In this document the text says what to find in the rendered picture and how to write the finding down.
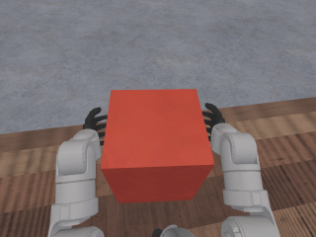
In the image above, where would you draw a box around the robot left hand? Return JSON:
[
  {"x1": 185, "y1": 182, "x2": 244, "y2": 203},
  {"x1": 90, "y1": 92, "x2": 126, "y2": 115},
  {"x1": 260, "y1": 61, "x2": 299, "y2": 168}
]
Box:
[{"x1": 82, "y1": 107, "x2": 108, "y2": 146}]

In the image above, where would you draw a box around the carton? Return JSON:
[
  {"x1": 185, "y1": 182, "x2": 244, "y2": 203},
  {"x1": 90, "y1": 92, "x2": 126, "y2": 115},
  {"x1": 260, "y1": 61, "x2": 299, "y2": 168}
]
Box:
[{"x1": 101, "y1": 89, "x2": 215, "y2": 203}]

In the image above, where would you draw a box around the robot right upper arm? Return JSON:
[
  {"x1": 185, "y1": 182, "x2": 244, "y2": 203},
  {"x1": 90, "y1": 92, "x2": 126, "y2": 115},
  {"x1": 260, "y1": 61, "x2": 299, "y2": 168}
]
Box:
[{"x1": 221, "y1": 215, "x2": 279, "y2": 237}]

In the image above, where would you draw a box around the robot right shin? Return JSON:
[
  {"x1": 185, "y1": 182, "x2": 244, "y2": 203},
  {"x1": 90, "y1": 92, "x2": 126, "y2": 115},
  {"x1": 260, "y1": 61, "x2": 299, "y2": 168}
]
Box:
[{"x1": 160, "y1": 224, "x2": 178, "y2": 237}]

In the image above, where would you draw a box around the robot left forearm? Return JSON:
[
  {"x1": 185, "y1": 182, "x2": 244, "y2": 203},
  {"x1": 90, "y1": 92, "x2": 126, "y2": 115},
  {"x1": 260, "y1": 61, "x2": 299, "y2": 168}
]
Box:
[{"x1": 47, "y1": 128, "x2": 102, "y2": 237}]

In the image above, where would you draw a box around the robot right thigh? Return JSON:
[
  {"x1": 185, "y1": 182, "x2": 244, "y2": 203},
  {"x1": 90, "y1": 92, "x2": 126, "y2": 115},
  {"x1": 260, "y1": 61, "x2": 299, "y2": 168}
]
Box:
[{"x1": 160, "y1": 227, "x2": 196, "y2": 237}]

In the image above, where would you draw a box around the robot right hand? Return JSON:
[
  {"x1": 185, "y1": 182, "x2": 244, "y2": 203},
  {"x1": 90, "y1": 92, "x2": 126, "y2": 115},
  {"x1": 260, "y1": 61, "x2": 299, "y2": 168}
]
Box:
[{"x1": 202, "y1": 103, "x2": 225, "y2": 141}]

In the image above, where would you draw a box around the robot left upper arm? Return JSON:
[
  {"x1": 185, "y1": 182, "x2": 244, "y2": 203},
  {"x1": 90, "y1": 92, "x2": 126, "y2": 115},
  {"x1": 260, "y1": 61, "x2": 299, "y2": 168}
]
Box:
[{"x1": 52, "y1": 226, "x2": 105, "y2": 237}]

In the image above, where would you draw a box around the robot right forearm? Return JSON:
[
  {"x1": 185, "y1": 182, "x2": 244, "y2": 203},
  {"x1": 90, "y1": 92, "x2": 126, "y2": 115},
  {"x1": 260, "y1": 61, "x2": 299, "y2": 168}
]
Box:
[{"x1": 210, "y1": 122, "x2": 280, "y2": 237}]

